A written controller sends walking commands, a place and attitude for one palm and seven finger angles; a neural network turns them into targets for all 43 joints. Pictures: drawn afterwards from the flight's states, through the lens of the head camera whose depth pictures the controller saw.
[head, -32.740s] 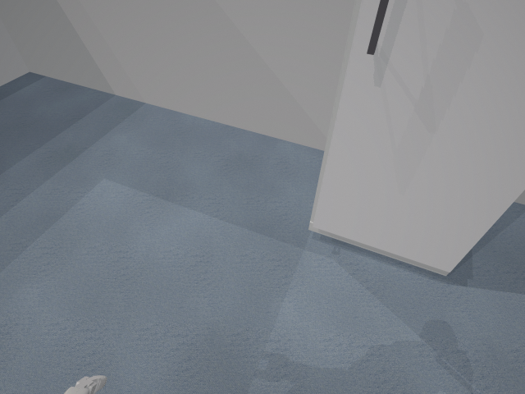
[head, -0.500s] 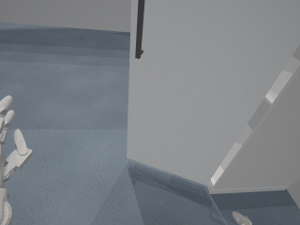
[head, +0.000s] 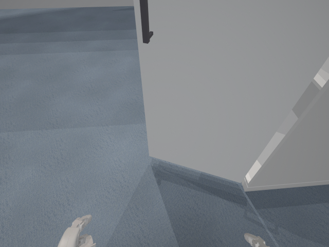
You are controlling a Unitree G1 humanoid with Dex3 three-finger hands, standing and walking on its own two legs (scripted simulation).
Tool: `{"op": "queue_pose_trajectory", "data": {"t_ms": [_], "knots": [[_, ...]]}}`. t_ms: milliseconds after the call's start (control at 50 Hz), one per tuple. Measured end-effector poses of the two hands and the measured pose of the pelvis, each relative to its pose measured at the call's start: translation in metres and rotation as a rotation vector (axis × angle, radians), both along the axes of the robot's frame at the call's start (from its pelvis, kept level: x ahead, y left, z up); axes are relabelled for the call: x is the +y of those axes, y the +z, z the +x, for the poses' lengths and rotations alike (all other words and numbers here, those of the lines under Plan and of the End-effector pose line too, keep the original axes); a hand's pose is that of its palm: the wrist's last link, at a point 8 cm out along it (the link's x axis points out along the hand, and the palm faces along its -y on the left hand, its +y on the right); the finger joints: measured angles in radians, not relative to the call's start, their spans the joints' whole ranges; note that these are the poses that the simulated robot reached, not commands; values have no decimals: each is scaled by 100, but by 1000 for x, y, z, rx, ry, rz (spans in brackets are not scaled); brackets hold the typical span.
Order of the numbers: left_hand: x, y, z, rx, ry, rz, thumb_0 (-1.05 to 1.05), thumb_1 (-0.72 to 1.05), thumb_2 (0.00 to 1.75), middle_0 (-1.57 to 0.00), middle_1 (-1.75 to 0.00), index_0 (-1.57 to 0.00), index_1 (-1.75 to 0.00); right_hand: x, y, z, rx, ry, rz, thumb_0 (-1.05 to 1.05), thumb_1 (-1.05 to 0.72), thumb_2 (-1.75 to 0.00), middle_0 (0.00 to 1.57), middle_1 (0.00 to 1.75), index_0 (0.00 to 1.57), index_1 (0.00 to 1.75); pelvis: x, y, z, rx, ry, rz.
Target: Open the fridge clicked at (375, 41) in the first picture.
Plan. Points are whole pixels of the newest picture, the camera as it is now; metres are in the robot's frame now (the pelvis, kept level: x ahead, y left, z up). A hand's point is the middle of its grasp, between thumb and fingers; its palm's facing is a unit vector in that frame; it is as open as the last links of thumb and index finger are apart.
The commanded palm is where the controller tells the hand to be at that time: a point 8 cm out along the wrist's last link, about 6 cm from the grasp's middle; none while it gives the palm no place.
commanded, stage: let the arm hang, fingers relaxed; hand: left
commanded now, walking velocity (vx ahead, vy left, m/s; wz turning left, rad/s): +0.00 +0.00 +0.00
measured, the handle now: out of the picture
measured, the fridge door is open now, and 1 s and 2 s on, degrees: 67 67 67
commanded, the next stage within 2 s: look to check the result in 0.88 s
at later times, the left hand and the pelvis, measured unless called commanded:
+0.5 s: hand out of the picture +0.02 +0.24 -0.14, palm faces +0.03 -0.96 -0.28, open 7.4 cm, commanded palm none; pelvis -0.02 +0.02 +0.03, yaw +1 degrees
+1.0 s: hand out of the picture +0.04 +0.25 -0.14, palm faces +0.00 -0.96 -0.28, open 7.4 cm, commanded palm none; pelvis -0.02 +0.02 +0.03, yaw +1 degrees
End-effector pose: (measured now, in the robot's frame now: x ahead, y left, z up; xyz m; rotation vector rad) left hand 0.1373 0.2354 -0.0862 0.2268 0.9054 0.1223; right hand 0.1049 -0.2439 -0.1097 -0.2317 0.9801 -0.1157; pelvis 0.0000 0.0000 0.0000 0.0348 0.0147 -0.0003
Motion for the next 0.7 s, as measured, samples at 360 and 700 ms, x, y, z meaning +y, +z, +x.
{"op": "queue_pose_trajectory", "data": {"t_ms": [360, 700], "knots": [[29, -32, -106, 349, 115, -18, -1, 93, 89, -20, -30, -20, -30, 7, 3, -87, 322, -78, -26, 1, -91, -90, 19, 30, 20, 30, 6, 22, -10, -25, 25, -59], [56, -22, -124, 389, 116, 17, 1, 91, 90, -20, -30, -20, -30, 14, 2, -81, 297, -66, -21, 1, -91, -90, 20, 30, 21, 30, 25, 27, -17, -43, 13, -44]]}}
